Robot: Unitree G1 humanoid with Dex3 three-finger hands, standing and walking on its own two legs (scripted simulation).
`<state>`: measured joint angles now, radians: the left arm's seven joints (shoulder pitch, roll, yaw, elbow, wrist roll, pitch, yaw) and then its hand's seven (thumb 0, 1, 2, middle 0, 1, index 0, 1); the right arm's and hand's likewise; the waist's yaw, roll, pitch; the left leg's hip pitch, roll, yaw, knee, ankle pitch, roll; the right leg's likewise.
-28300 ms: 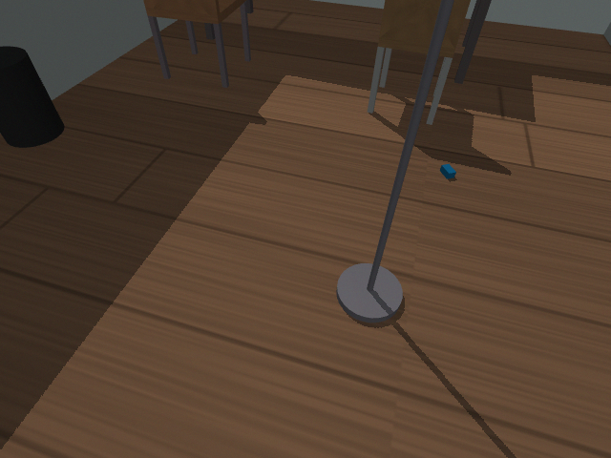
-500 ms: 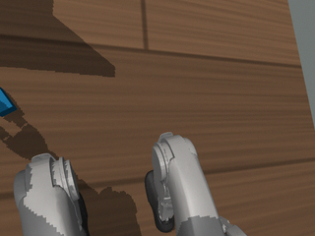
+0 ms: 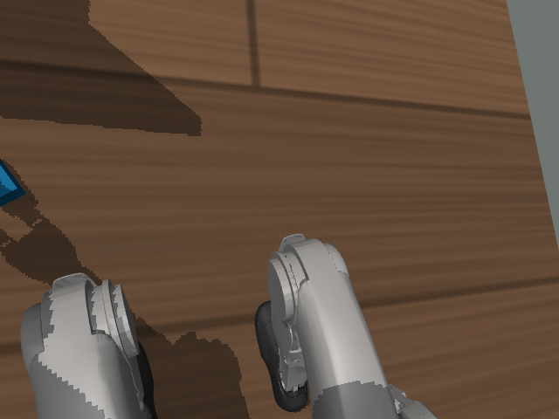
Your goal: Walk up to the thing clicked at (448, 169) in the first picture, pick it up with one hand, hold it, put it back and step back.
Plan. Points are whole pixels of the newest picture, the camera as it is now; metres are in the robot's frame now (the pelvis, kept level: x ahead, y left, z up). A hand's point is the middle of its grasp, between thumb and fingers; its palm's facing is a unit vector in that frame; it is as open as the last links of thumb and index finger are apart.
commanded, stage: rise first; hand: left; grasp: from above
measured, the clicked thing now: out of the picture +0.48 +0.35 -0.30
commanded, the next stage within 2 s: none
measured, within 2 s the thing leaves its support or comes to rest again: neither
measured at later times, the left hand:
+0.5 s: hand out of the picture +0.44 +0.37 -0.17, palm faces -0.30 -0.29 -0.91, open 13.0 cm
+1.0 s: hand out of the picture +0.44 +0.37 -0.18, palm faces -0.31 -0.29 -0.91, open 12.7 cm
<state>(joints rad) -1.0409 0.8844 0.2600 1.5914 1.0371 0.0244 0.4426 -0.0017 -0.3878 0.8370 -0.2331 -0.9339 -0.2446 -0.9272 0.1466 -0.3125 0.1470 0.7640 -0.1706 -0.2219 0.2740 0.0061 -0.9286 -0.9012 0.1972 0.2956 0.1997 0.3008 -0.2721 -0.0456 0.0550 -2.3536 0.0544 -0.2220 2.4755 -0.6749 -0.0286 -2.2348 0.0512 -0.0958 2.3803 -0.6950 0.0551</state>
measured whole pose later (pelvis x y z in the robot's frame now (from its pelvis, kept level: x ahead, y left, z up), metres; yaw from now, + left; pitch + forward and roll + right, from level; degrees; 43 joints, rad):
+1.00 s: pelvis +0.00 +0.00 +0.00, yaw -1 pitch +30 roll -10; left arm -1.05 0.91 0.26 1.62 1.05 0.01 0.46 0.00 -0.29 0.76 -0.31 -0.85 -0.33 -0.84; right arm 0.16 -0.32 0.16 0.77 -0.18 -0.25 0.29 0.01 -0.92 -0.90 0.20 0.30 0.20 0.30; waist -0.29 -0.06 0.07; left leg -2.35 0.06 -0.23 2.48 -0.67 -0.02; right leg -2.23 0.06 -0.10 2.38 -0.69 0.06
